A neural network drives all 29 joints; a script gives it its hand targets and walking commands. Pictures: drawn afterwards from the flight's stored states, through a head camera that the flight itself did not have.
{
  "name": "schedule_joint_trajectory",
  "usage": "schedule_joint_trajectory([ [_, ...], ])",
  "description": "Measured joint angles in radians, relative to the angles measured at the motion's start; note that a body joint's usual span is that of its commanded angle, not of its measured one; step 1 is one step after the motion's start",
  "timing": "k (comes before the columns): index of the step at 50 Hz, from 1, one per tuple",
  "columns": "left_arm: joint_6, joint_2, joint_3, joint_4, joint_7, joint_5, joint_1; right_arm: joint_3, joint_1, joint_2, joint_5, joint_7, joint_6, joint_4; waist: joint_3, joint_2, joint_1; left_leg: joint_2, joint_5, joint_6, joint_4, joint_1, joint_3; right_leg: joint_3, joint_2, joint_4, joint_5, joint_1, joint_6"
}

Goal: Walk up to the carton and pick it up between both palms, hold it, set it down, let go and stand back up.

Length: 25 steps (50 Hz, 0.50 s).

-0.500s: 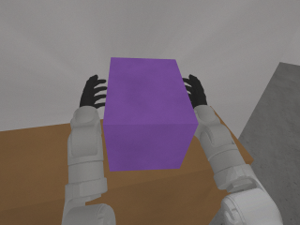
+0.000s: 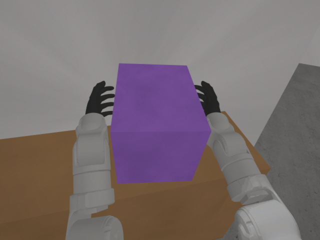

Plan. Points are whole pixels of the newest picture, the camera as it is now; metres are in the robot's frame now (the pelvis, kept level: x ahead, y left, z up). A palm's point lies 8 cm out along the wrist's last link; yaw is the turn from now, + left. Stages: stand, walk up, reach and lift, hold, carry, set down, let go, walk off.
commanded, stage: hold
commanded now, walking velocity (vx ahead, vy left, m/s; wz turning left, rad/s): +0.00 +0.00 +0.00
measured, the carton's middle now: (154, 120) +0.37 +0.00 +0.15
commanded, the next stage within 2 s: none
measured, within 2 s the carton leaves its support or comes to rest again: neither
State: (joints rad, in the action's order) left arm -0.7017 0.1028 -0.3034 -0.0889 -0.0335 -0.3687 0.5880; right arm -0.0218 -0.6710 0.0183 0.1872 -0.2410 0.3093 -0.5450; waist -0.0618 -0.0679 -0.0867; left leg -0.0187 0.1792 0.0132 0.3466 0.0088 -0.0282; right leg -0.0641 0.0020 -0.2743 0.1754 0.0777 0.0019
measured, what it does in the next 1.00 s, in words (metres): stands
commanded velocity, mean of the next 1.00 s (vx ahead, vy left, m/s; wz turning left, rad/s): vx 0.00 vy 0.00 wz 0.00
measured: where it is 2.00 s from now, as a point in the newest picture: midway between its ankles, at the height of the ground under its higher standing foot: outside the picture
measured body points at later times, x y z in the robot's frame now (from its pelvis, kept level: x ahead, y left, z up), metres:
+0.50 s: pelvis -0.01 +0.00 +0.00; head -0.05 +0.03 +0.45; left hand +0.37 +0.15 +0.19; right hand +0.37 -0.13 +0.19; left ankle +0.02 +0.12 -0.75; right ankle +0.00 -0.11 -0.75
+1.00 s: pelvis -0.01 +0.00 +0.00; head -0.05 +0.03 +0.45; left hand +0.37 +0.15 +0.19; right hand +0.38 -0.13 +0.18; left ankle +0.02 +0.12 -0.75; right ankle +0.00 -0.11 -0.75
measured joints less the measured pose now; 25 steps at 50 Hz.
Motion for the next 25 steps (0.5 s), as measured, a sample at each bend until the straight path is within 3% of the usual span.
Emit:
schedule_joint_trajectory([
  [7, 0.018, -0.010, 0.011, 0.007, 0.012, 0.029, -0.007, -0.010, 0.005, 0.005, 0.008, -0.010, -0.007, 0.029, 0.003, 0.017, -0.001, -0.001, -0.002, -0.001, 0.017, -0.039, -0.006, -0.005, 0.002, 0.000, -0.010, -0.029, -0.001],
  [25, 0.023, -0.011, -0.007, -0.057, 0.015, 0.015, 0.039, 0.027, -0.035, -0.002, -0.009, 0.007, -0.018, -0.039, 0.016, 0.004, 0.002, 0.003, -0.011, -0.004, 0.008, -0.042, 0.000, 0.001, -0.002, -0.005, -0.012, -0.041, -0.002],
])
